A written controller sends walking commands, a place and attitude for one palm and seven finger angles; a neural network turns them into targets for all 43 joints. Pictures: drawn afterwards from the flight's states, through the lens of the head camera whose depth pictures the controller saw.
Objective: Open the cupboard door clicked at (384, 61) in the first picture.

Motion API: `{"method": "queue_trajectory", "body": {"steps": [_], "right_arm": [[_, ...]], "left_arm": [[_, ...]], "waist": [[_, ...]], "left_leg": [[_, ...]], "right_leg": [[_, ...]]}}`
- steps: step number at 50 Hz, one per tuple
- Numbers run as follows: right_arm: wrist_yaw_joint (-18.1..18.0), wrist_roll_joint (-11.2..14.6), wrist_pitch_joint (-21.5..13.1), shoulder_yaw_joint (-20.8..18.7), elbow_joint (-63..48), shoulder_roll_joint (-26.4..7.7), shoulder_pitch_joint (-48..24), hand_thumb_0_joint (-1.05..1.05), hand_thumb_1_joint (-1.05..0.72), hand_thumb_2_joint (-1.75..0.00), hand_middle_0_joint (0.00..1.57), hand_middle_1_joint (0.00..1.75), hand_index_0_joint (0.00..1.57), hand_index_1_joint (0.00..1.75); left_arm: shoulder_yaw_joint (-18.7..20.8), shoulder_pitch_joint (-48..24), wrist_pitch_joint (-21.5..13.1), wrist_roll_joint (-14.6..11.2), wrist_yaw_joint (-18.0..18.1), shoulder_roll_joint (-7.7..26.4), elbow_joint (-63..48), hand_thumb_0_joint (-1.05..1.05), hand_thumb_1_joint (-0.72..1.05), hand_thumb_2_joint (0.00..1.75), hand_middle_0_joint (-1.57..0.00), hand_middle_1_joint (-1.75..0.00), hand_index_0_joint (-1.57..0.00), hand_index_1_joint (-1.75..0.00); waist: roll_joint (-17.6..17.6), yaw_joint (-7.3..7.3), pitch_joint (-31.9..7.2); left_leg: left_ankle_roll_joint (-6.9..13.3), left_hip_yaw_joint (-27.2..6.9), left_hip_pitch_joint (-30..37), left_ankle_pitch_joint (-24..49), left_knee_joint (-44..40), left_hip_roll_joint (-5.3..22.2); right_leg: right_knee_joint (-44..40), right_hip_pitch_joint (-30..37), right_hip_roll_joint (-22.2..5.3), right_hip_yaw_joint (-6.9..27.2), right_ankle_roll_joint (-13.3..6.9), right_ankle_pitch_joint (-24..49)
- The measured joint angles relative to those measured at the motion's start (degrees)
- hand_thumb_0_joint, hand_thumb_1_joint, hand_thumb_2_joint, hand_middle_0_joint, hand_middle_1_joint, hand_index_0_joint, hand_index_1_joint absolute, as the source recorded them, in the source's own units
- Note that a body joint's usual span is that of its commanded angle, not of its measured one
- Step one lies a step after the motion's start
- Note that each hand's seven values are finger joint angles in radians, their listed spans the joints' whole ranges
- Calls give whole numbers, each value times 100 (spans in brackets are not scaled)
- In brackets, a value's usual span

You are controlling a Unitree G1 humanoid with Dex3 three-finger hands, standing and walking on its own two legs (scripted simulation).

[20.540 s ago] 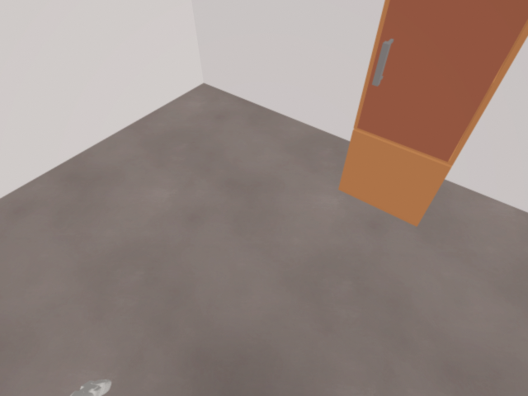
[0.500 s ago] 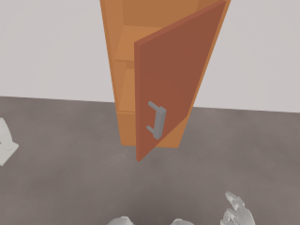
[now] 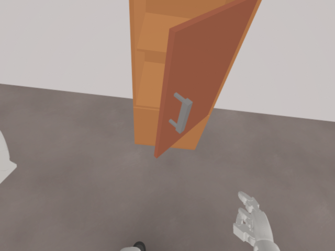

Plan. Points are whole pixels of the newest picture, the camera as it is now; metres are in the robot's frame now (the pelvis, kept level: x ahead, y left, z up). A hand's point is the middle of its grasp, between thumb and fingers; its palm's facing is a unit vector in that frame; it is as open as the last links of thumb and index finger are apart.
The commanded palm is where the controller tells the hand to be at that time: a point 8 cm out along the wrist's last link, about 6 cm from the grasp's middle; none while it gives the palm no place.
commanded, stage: stop stepping back and stand still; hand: left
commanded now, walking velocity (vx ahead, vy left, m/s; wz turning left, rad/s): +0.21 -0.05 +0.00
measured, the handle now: (178, 113) +0.52 +0.02 -0.04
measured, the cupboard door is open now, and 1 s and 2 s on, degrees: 49 49 49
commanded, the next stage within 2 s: let the arm hang, fingers relaxed in 0.74 s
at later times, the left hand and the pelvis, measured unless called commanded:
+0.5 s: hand (18, 201) +0.16 +0.25 +0.15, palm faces +0.43 -0.79 -0.44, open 7.5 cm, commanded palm +0.08 +0.28 +0.17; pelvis -0.07 -0.02 -0.02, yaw -2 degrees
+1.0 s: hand out of the picture +0.10 +0.24 -0.06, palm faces +0.08 -0.90 -0.42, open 7.4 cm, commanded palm none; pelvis -0.10 -0.01 -0.02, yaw +0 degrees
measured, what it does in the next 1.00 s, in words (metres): steps on the spot: right foot, then left foot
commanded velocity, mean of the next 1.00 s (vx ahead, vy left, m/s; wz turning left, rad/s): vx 0.08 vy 0.03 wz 0.00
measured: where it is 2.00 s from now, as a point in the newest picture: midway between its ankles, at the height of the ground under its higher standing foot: outside the picture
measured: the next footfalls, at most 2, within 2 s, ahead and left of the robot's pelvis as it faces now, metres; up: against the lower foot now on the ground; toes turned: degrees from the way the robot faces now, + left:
right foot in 0.16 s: -0.06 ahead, -0.12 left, +0.00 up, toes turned +1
left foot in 0.34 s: -0.03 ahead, +0.09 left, +0.00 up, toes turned +0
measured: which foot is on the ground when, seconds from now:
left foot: down 0.00-0.16, up 0.18-0.32, down 0.34-1.00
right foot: up 0.00-0.14, down 0.16-1.00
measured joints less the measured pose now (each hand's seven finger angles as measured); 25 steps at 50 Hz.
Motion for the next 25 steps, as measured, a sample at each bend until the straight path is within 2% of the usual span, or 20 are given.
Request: {"method": "queue_trajectory", "body": {"steps": [2,5,7,8,9,10,12,13,15,17,18,20,22,25], "right_arm": [[-17,-12,6,84,-22,48,28,1,-90,-89,20,30,20,30],[-67,-42,75,183,-100,112,104,1,-90,-89,20,30,20,30],[-72,-40,144,241,-196,135,132,1,-90,-89,20,30,20,30],[-63,-44,178,267,-244,111,112,1,-90,-89,20,30,20,30],[-61,-56,219,259,-185,11,69,1,-90,-89,20,30,21,30],[-58,-65,278,241,-78,-80,87,1,-90,-89,20,30,21,30],[-46,-9,353,193,143,-181,335,1,-90,-89,20,30,20,30],[-51,33,376,164,221,-215,502,1,-90,-89,20,30,20,30],[-99,82,395,108,322,-299,818,1,-90,-89,20,30,20,30],[-185,105,350,37,370,-446,1067,1,-90,-89,20,30,20,30],[-230,111,321,-14,402,-516,1130,1,-90,-89,20,30,20,30],[-297,144,320,-95,479,-554,1081,2,-90,-89,20,30,20,30],[-302,101,260,-111,457,-544,972,2,-90,-89,20,30,20,30],[-223,66,120,-50,352,-407,846,2,-91,-89,19,30,20,30]], "left_arm": [[-74,-24,81,-32,16,-56,112,2,89,90,-21,-30,-21,-30],[-171,-105,269,-59,46,-52,418,2,89,90,-21,-30,-21,-30],[-147,-70,363,-80,59,33,507,2,89,90,-21,-30,-21,-30],[-102,-6,372,-86,55,83,479,2,89,90,-21,-30,-21,-30],[-175,7,369,-84,25,7,480,2,89,90,-21,-30,-21,-30],[-269,55,379,-78,-1,-47,453,2,89,90,-21,-30,-21,-30],[-388,190,303,-55,-53,-46,423,2,88,90,-21,-30,-21,-30],[-401,242,261,-36,-62,-48,417,2,88,90,-21,-30,-21,-30],[-366,263,193,6,-40,-65,443,2,88,90,-21,-30,-21,-30],[-319,147,108,40,-6,-112,568,2,88,90,-21,-30,-21,-30],[-293,39,72,48,11,-140,677,2,88,90,-21,-30,-21,-30],[-244,-250,69,42,43,-224,1021,2,88,90,-21,-30,-21,-30],[-176,-429,112,45,62,-276,1315,2,88,90,-21,-30,-21,-30],[-143,-499,177,54,26,-195,1404,2,89,90,-21,-30,-21,-30]], "waist": [[21,-46,-120],[-23,-190,-241],[-229,-255,-277],[-363,-222,-279],[-246,-196,-209],[-135,-180,-181],[-127,-164,-326],[-165,-167,-430],[-236,-201,-618],[-182,-280,-738],[-149,-338,-767],[-205,-390,-682],[-158,-444,-550],[-139,-544,-322]], "left_leg": [[-19,38,-13,191,-223,14],[-106,43,-78,325,-530,-68],[-229,164,-304,20,-412,-230],[-304,280,-550,-298,-79,-307],[-343,202,-764,-607,447,-253],[-361,103,-903,-852,1046,-217],[-389,24,-977,-1060,1969,-276],[-379,54,-888,-1051,2148,-289],[-310,179,-503,-1040,1937,-263],[-200,262,53,-942,1259,-214],[-129,255,236,-1169,1004,-247],[-38,327,277,-1252,1051,-375],[-21,403,326,-1135,1060,-365],[-53,437,433,-970,919,-325]], "right_leg": [[-546,377,-74,-33,-28,-135],[-1825,1045,-120,-171,-158,-267],[-2853,1441,-214,-205,-343,-56],[-3231,1475,-312,-83,-463,284],[-3181,1387,-245,-61,-462,680],[-3072,1354,-166,-50,-436,784],[-3026,1394,-156,-17,-383,737],[-3039,1439,-177,-6,-362,698],[-2967,1487,-226,-4,-334,594],[-2718,1474,-232,-73,-304,410],[-2494,1408,-255,-115,-278,274],[-1921,1198,-412,-90,-191,220],[-1356,899,-422,-65,-139,129],[-1348,621,-385,-142,-106,103]]}}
